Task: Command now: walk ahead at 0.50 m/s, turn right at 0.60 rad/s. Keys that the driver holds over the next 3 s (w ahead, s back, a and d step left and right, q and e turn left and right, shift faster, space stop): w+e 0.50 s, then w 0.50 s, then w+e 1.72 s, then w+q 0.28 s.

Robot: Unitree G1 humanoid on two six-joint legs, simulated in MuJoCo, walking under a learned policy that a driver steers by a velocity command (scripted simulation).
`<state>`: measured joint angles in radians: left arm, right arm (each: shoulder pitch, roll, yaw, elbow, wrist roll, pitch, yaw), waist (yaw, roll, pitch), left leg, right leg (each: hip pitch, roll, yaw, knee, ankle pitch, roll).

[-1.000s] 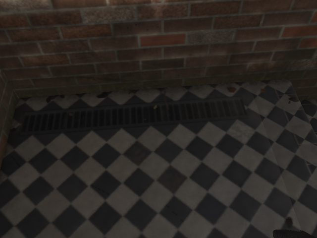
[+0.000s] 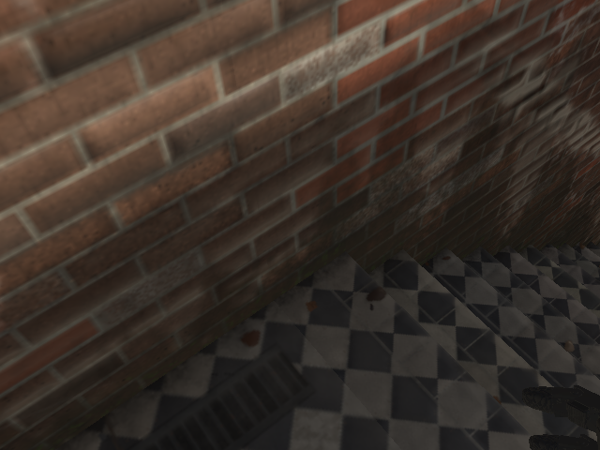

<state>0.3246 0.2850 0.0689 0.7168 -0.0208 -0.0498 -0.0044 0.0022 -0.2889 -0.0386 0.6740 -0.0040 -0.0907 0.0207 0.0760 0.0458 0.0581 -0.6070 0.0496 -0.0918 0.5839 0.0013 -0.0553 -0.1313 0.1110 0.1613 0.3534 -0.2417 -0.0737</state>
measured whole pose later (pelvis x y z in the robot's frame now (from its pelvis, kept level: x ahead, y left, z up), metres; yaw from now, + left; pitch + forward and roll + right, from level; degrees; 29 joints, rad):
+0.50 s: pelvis +0.24 +0.01 +0.00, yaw -17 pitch +0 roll +1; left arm 0.06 0.29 0.07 0.56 -0.02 0.00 -0.05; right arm 0.43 -0.28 -0.05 0.88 0.00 -0.08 -0.02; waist -0.11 -0.05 0.04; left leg 0.01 0.03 0.16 0.28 -0.29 -0.01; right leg -0.68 -0.06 0.06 0.82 0.01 -0.01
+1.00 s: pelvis +0.45 -0.15 +0.00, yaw -26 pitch +1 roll -2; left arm 0.34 0.25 0.04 0.74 0.02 -0.01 0.00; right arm 0.19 -0.31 -0.04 0.79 -0.02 -0.03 -0.03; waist 0.06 0.05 -0.01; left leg -0.73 0.16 -0.09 0.88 0.02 -0.03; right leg -0.12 0.17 0.05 0.31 -0.19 -0.12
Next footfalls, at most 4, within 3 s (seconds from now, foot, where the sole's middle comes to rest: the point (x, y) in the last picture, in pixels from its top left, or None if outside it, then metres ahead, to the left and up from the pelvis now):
0.10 left None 0.23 0.14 -0.78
0.64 right None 0.44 -0.20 -0.78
1.24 left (389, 324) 0.74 -0.09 -0.78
1.68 right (516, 396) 0.66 -0.43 -0.99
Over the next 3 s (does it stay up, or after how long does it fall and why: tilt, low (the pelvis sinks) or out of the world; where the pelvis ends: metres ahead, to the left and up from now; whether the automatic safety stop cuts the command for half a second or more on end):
stays up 1.00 -0.89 -0.77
